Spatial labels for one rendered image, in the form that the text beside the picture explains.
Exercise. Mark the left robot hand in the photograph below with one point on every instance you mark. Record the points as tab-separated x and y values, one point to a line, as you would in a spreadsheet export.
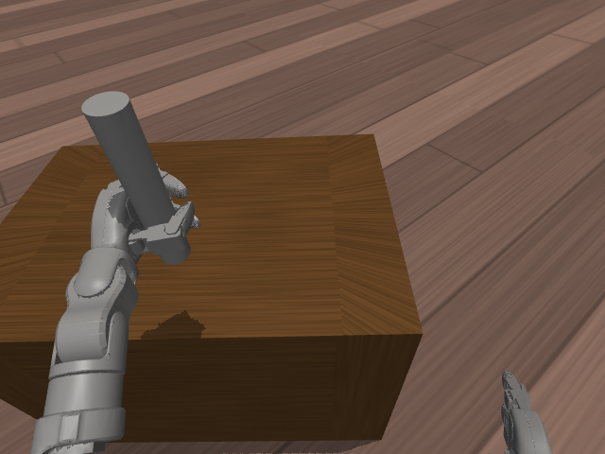
116	224

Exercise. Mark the can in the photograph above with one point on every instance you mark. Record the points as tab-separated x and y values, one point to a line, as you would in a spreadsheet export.
118	131

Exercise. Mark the left robot arm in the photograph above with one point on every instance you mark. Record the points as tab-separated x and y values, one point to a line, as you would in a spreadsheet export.
84	397

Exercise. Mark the right robot hand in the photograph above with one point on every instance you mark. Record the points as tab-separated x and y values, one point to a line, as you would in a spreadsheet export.
524	431

